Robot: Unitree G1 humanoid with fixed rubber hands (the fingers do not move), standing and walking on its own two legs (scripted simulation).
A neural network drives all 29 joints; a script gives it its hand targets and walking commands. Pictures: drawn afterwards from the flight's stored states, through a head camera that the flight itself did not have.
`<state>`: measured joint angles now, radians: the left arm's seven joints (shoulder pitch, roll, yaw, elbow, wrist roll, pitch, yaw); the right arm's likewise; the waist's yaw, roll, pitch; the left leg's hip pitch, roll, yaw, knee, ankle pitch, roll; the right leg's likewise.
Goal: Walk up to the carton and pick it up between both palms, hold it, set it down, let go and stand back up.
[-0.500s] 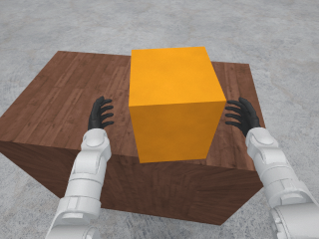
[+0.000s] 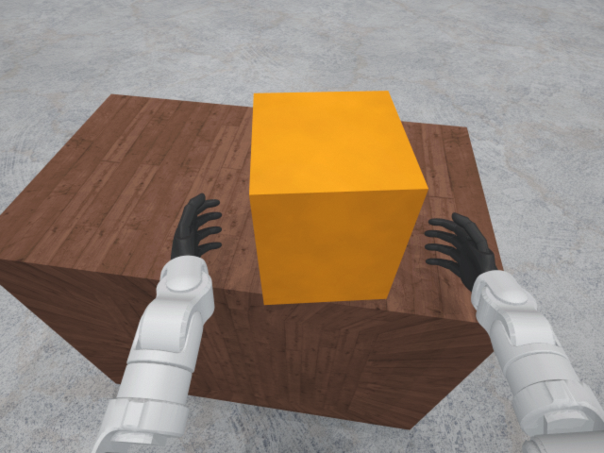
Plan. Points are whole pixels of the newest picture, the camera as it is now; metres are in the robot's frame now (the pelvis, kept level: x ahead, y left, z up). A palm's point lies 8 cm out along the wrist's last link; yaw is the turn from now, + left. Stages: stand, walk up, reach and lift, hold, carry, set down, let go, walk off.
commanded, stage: set down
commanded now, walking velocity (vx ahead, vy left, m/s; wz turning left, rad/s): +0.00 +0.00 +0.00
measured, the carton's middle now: (323, 201) +0.46 +0.04 +0.06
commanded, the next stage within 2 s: none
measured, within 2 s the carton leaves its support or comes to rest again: neither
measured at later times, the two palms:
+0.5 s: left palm (166, 317) +0.23 +0.20 +0.07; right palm (516, 348) +0.28 -0.22 +0.03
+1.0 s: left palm (166, 342) +0.21 +0.20 +0.06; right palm (530, 383) +0.24 -0.23 +0.02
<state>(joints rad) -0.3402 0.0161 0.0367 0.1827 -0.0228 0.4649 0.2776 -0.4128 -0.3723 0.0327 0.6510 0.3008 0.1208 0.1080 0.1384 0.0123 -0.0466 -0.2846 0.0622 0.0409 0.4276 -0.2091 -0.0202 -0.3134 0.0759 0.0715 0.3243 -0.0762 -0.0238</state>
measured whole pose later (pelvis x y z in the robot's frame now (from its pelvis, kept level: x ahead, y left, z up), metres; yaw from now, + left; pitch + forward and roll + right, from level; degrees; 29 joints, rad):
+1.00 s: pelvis +0.00 +0.00 +0.00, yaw +0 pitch +4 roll -1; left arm 0.21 0.04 -0.07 -0.29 -0.02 0.43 0.27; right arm 0.21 -0.47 0.00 0.16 0.33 0.07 0.17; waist 0.10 0.00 -0.05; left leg -0.28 0.06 0.04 0.43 -0.21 -0.02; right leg -0.31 0.08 0.07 0.32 -0.07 -0.02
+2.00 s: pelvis +0.02 +0.01 +0.00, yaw +0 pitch +6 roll -1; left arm 0.39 0.13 -0.09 -0.01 -0.02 0.20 0.16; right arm 0.33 -0.32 -0.01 0.23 0.26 -0.06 0.13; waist 0.10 -0.01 -0.03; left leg -0.28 0.06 0.04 0.43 -0.24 -0.02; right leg -0.31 0.07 0.07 0.32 -0.11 -0.02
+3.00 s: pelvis +0.03 +0.02 +0.00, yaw +0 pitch +6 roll -1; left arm 0.28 0.22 -0.06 0.36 -0.02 0.13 0.05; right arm 0.19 -0.21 -0.01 0.68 0.11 -0.23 0.04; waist 0.09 -0.01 0.00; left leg -0.28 0.05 0.04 0.43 -0.26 -0.02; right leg -0.30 0.06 0.07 0.32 -0.13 -0.01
